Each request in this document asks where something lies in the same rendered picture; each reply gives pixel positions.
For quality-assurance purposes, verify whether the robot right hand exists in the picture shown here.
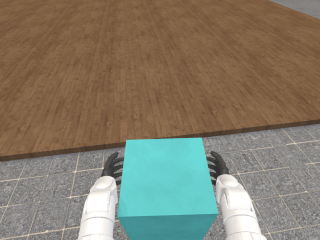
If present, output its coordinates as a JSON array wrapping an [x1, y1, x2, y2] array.
[[206, 151, 230, 186]]

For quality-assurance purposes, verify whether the carton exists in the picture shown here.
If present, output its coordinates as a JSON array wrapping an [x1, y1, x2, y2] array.
[[117, 137, 219, 240]]

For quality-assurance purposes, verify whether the right robot forearm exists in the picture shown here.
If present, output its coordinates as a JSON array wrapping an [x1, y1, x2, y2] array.
[[215, 174, 267, 240]]

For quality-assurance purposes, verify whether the robot left hand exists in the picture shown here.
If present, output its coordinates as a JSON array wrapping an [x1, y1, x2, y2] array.
[[101, 152, 124, 185]]

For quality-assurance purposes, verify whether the left robot forearm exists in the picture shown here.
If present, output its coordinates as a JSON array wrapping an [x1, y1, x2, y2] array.
[[76, 176, 118, 240]]

